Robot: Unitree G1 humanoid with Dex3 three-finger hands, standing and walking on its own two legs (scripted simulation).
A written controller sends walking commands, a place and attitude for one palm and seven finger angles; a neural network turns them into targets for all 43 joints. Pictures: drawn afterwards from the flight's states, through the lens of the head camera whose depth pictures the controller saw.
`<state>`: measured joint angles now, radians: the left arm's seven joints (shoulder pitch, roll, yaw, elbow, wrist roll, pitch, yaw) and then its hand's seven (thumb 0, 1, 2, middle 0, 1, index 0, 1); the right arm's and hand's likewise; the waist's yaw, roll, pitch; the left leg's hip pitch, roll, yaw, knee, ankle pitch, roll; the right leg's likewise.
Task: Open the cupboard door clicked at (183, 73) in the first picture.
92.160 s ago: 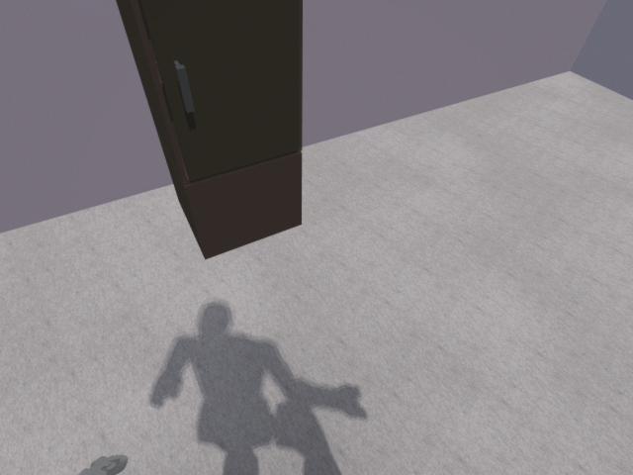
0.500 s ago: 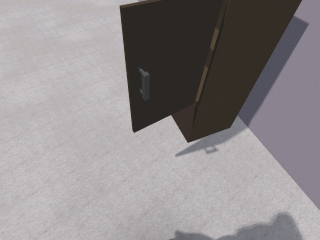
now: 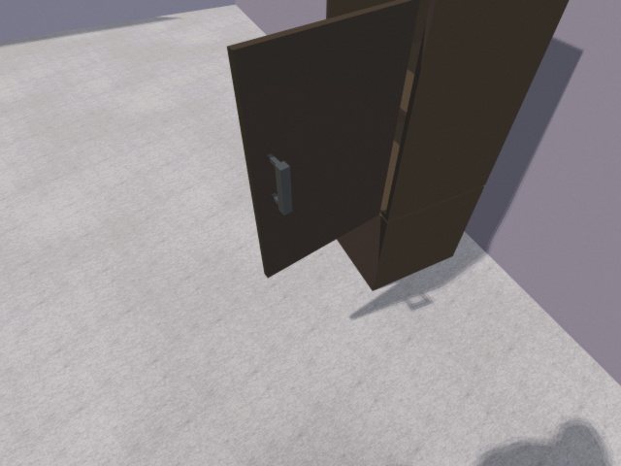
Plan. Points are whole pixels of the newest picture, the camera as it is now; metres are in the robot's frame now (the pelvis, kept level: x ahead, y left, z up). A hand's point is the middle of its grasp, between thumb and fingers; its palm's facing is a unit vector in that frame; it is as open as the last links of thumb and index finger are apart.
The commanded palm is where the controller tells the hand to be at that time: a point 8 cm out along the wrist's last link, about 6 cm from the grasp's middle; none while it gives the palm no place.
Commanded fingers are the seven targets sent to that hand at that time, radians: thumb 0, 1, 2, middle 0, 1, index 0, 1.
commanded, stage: let the arm hang, fingers relaxed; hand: left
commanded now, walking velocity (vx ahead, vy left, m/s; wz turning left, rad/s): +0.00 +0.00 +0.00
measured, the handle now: (278, 184) +0.63 +0.10 -0.03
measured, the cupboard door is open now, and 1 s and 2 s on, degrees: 100 100 100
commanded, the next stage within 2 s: look to check the result in 0.26 s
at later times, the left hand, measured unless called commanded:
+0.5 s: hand out of the picture +0.00 +0.17 -0.18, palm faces +0.02 -0.98 -0.18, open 7.4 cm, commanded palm none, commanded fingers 0.00 0.90 0.90 -0.20 -0.30 -0.20 -0.30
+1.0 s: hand out of the picture +0.04 +0.17 -0.17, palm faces +0.01 -0.98 -0.21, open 7.4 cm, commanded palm none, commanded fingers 0.00 0.90 0.90 -0.20 -0.30 -0.20 -0.30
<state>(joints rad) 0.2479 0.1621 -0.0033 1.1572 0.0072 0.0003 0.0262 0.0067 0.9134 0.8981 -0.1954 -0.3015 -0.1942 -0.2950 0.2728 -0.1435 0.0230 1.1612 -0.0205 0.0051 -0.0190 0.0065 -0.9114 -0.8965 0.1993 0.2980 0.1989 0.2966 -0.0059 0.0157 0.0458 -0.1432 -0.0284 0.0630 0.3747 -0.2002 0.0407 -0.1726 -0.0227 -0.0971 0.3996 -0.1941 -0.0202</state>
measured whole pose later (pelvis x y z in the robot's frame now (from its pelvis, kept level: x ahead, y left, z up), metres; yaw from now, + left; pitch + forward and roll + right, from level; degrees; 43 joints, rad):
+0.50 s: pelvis +0.01 +0.00 +0.00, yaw +0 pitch -1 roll +0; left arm 0.26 0.14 0.00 1.17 0.01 -0.01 0.03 0.01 0.91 0.90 -0.20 -0.30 -0.20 -0.30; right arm 0.28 -0.13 0.01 1.17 -0.02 -0.01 -0.03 0.01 -0.91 -0.90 0.20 0.30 0.20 0.30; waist -0.01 0.01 0.06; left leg -0.13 -0.03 0.07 0.37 -0.21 0.04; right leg -0.17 -0.02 -0.09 0.40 -0.21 -0.02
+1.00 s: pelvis +0.02 -0.01 +0.00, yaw +0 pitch -1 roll +0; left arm 0.22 0.17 0.00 1.15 0.01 -0.02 0.02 0.01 0.91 0.90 -0.20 -0.30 -0.20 -0.30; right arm 0.23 -0.17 0.01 1.16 -0.02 -0.01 -0.03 0.01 -0.91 -0.90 0.20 0.30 0.20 0.30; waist -0.01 0.00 0.06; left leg -0.11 -0.02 0.06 0.35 -0.22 0.03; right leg -0.14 -0.01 -0.10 0.38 -0.22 -0.03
